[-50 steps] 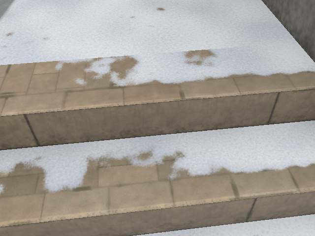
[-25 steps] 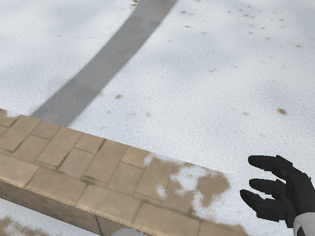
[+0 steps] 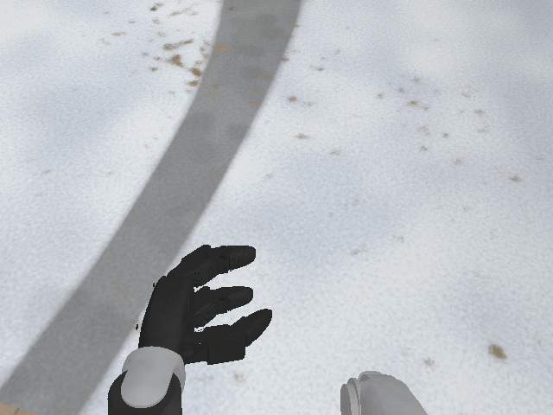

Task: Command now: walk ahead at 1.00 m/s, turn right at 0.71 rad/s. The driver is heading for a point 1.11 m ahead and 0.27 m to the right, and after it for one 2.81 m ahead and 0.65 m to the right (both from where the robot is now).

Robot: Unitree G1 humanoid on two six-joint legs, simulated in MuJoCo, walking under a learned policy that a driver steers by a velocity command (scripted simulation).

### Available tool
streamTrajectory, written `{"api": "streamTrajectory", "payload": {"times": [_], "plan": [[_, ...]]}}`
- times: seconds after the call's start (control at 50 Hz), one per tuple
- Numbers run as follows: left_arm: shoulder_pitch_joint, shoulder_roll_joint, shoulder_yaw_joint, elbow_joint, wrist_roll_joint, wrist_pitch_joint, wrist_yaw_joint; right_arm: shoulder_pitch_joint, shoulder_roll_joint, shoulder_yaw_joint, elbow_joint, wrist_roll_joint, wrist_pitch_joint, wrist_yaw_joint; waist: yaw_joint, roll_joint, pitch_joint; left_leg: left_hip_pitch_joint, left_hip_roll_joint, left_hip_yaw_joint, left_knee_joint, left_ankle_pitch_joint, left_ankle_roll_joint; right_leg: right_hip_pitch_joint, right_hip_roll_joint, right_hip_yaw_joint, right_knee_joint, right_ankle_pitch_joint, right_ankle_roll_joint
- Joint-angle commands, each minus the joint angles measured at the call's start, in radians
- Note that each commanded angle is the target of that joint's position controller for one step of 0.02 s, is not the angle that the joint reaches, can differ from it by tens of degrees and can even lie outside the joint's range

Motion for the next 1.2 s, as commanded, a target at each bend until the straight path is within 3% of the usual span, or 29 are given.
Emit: {"api": "streamTrajectory", "payload": {"times": [0.02, 0.06, 0.08, 0.1, 0.12, 0.14, 0.18, 0.22, 0.26, 0.32, 0.36, 0.4, 0.42, 0.44, 0.46, 0.48, 0.52, 0.6, 0.7, 0.78, 0.82, 0.84, 0.86, 0.88, 0.92, 0.98, 1.04, 1.14, 1.2], "plan": [[0.249, 0.169, 0.067, 0.054, -0.006, 0.026, -0.01, -0.077, -0.354, -0.079, -0.178, 0.02, -0.043, -0.043, 0.184, 0.113, -0.163, -0.196, 0.193, 0.037, 0.19, 1.73, 0.061, 0.776, 0.092, -0.17, -0.354, -0.135, -0.006], [0.454, 0.286, 0.123, 0.105, 0.002, 0.0, -0.019, -0.186, -0.365, -0.112, -0.299, -0.026, -0.012, -0.029, 0.261, 0.187, -0.265, -0.118, 0.217, -0.021, 0.783, 1.804, 0.087, 0.964, 0.174, 0.015, -0.669, -0.341, -0.051], [0.399, 0.386, 0.168, 0.1, 0.005, -0.018, -0.035, -0.203, -0.229, -0.097, -0.358, -0.041, -0.023, -0.007, 0.199, 0.018, -0.242, -0.39, 0.079, -0.058, 1.23, 0.832, 0.056, 1.081, 0.061, 0.4, -0.869, -0.363, -0.155], [0.363, 0.416, 0.182, 0.136, 0.0, 0.003, -0.023, -0.325, -0.142, -0.085, -0.483, -0.051, -0.055, 0.047, 0.144, -0.31, -0.237, -0.877, -0.183, -0.157, 1.741, 0.087, -0.012, 1.217, -0.083, 1.01, -1.228, -0.372, -0.323], [0.387, 0.398, 0.184, 0.156, 0.0, -0.001, -0.006, -0.353, -0.081, -0.063, -0.554, -0.087, -0.073, 0.056, 0.114, -0.145, -0.218, -1.049, -0.122, -0.306, 1.948, 0.038, 0.01, 1.274, -0.135, 1.118, -1.327, -0.345, -0.309], [0.468, 0.372, 0.176, 0.225, 0.006, -0.019, 0.004, -0.393, -0.052, -0.044, -0.591, -0.086, -0.081, 0.052, 0.114, -0.038, -0.129, -1.144, -0.108, -0.313, 1.995, -0.026, 0.014, 1.243, -0.161, 1.125, -1.373, -0.266, -0.28], [0.534, 0.288, 0.155, 0.343, 0.06, -0.06, 0.02, -0.481, 0.061, 0.023, -0.668, -0.101, -0.042, 0.019, 0.014, 0.098, 0.123, -1.3, -0.07, -0.325, 1.999, -0.224, 0.018, 1.017, -0.086, 0.868, -1.277, -0.034, -0.192], [0.437, 0.273, 0.14, 0.31, 0.036, -0.069, 0.014, -0.375, -0.018, 0.016, -0.616, -0.1, 0.014, 0.01, -0.085, 0.107, 0.17, -1.16, -0.002, -0.303, 1.649, -0.302, 0.002, 0.819, -0.009, 0.61, -1.34, -0.024, -0.113], [0.388, 0.331, 0.146, 0.292, 0.031, -0.092, 0.01, -0.518, -0.113, 0.011, -0.7, -0.076, 0.039, 0.001, -0.082, 0.053, 0.242, -0.95, 0.049, -0.254, 1.206, -0.255, -0.044, 0.586, 0.009, 0.57, -1.494, 0.022, -0.112], [0.381, 0.413, 0.172, 0.261, 0.008, -0.114, 0.019, -0.486, -0.092, 0.021, -0.672, -0.051, 0.033, 0.032, -0.049, -0.021, 0.038, -0.336, 0.032, -0.203, 0.724, 0.197, -0.061, 0.542, 0.051, 0.459, -1.558, 0.172, -0.082], [0.476, 0.459, 0.191, 0.288, 0.009, -0.105, 0.01, -0.459, -0.111, 0.006, -0.622, -0.036, 0.037, 0.032, -0.021, -0.009, -0.047, -0.273, -0.044, -0.175, 0.575, 0.213, -0.057, 0.828, 0.048, 0.463, -1.44, 0.459, -0.05], [0.481, 0.495, 0.206, 0.286, 0.016, -0.098, -0.001, -0.326, -0.182, -0.03, -0.583, -0.023, 0.028, 0.008, -0.109, -0.081, -0.128, -0.176, -0.088, -0.141, 0.428, 0.121, -0.051, 1.029, 0.045, 0.466, -1.1, 0.818, 0.011], [0.443, 0.472, 0.203, 0.259, 0.022, -0.097, -0.013, -0.187, -0.249, -0.058, -0.55, -0.03, 0.018, -0.014, -0.173, -0.086, -0.201, -0.013, -0.046, -0.166, 0.409, 0.11, -0.046, 0.988, 0.051, 0.452, -0.846, 0.809, 0.054], [0.441, 0.347, 0.174, 0.229, 0.035, -0.102, -0.017, -0.037, -0.296, -0.08, -0.513, -0.065, 0.006, -0.032, -0.198, 0.004, -0.278, 0.212, 0.132, -0.319, 0.446, -0.074, -0.016, 0.8, 0.081, 0.396, -0.546, 0.282, 0.069], [0.543, 0.222, 0.13, 0.181, 0.007, -0.099, -0.002, -0.072, -0.337, -0.082, -0.528, -0.122, 0.003, -0.03, -0.09, 0.262, -0.371, 0.379, 0.419, -0.788, 0.398, -0.011, 0.057, 0.564, 0.112, 0.294, -0.245, -0.183, 0.093], [0.536, 0.298, 0.131, 0.157, 0.009, -0.089, 0.007, -0.174, -0.309, -0.091, -0.539, -0.112, 0.009, -0.017, -0.071, 0.252, -0.38, 0.299, 0.445, -1.015, 0.24, -0.262, 0.156, 0.415, 0.059, 0.231, -0.142, -0.081, 0.083], [0.383, 0.341, 0.143, 0.156, 0.054, -0.056, -0.016, -0.269, -0.146, -0.051, -0.521, -0.077, 0.006, -0.005, -0.069, 0.021, -0.112, -0.02, 0.342, -0.739, 0.206, -0.286, 0.129, 0.418, -0.042, 0.217, -0.201, 0.052, 0.08], [0.283, 0.26, 0.107, 0.064, 0.058, -0.018, -0.053, -0.153, -0.142, -0.046, -0.357, -0.063, -0.027, 0.002, 0.01, 0.04, 0.092, -0.213, 0.271, -0.483, 0.114, -0.01, 0.086, 0.347, -0.077, 0.279, -0.296, -0.011, 0.095], [0.175, 0.292, 0.084, 0.024, 0.053, -0.016, -0.08, -0.215, -0.192, -0.048, -0.305, -0.056, -0.022, 0.013, 0.058, 0.014, 0.164, -0.373, 0.146, -0.095, -0.076, 0.279, 0.043, 0.608, -0.051, 0.13, -0.784, 0.286, 0.092], [0.168, 0.29, 0.081, 0.05, 0.046, -0.035, -0.072, -0.086, -0.294, -0.062, -0.235, -0.044, -0.01, 0.014, 0.057, 0.057, 0.113, -0.194, 0.184, -0.027, 0.044, 1.032, 0.063, 0.883, 0.059, -0.02, -0.962, 0.243, 0.019], [0.493, 0.342, 0.113, 0.142, 0.061, -0.046, -0.041, -0.104, -0.348, -0.071, -0.22, -0.034, 0.01, 0.0, 0.239, 0.099, -0.071, -0.226, 0.184, -0.047, 0.49, 1.186, 0.055, 1.277, 0.084, 0.027, -1.062, 0.196, -0.009], [0.648, 0.416, 0.143, 0.188, 0.083, -0.049, -0.02, -0.115, -0.323, -0.067, -0.239, -0.032, 0.012, -0.002, 0.303, 0.09, -0.161, -0.433, 0.135, -0.077, 0.817, 0.893, 0.049, 1.553, -0.022, 0.162, -1.062, 0.124, -0.013], [0.626, 0.521, 0.165, 0.186, 0.1, -0.056, -0.002, -0.034, -0.132, -0.034, -0.292, -0.041, 0.017, 0.015, 0.155, -0.199, -0.278, -0.709, -0.021, -0.12, 1.246, -0.294, 0.045, 1.749, -0.359, 0.569, -1.089, 0.019, -0.014], [0.649, 0.512, 0.172, 0.156, 0.078, -0.051, 0.008, -0.059, -0.209, -0.049, -0.337, -0.009, 0.016, 0.012, 0.177, -0.182, -0.446, -0.824, -0.069, -0.295, 1.429, -0.251, 0.065, 1.777, -0.467, 0.933, -1.276, -0.009, -0.053], [0.546, 0.398, 0.151, 0.212, 0.052, -0.069, 0.008, -0.207, -0.195, -0.045, -0.362, -0.025, 0.02, 0.012, 0.105, -0.072, -0.084, -0.89, 0.022, -0.255, 1.331, -0.059, 0.062, 1.429, -0.367, 0.648, -1.356, 0.072, -0.029], [0.517, 0.297, 0.126, 0.254, 0.047, -0.097, 0.004, -0.153, -0.139, -0.038, -0.317, -0.048, 0.069, 0.04, -0.001, -0.071, 0.026, -0.765, 0.081, -0.266, 1.235, -0.051, 0.042, 1.152, -0.299, 0.402, -1.466, 0.164, 0.005], [0.506, 0.274, 0.117, 0.289, 0.017, -0.123, 0.001, -0.265, -0.108, -0.043, -0.356, -0.057, 0.099, 0.046, -0.032, -0.079, 0.155, -0.848, 0.078, -0.217, 1.12, -0.033, 0.015, 1.113, -0.269, 0.155, -1.496, 0.757, 0.043], [0.424, 0.325, 0.124, 0.294, 0.002, -0.136, 0.025, -0.33, -0.091, -0.031, -0.373, -0.05, 0.074, 0.086, -0.056, -0.102, 0.106, -0.524, -0.052, -0.026, 0.57, 0.428, 0.037, 1.065, -0.134, -0.133, -1.424, 0.878, 0.13], [0.395, 0.413, 0.154, 0.273, -0.01, -0.12, 0.043, -0.086, -0.173, -0.069, -0.317, -0.067, 0.084, 0.078, -0.16, -0.129, -0.05, -0.23, -0.15, -0.002, 0.557, 0.36, 0.095, 1.122, -0.196, -0.11, -1.053, 1.126, 0.17]]}}
Keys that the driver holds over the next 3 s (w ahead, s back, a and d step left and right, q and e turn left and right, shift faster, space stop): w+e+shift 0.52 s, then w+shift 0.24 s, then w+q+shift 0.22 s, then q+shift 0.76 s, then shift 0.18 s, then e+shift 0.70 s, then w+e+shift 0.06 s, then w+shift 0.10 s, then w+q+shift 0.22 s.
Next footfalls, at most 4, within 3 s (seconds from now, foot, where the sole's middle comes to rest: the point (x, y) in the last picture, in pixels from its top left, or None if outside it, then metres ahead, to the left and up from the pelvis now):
0.06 right None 0.21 -0.07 -0.62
0.44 left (258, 330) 0.64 0.05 -0.62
0.84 right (423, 245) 0.88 -0.38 -0.62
1.24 left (422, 136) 1.30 -0.46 -0.62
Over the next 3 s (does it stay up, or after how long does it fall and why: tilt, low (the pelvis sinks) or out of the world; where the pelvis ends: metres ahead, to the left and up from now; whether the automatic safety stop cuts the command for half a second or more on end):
stays up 1.40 -0.64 0.16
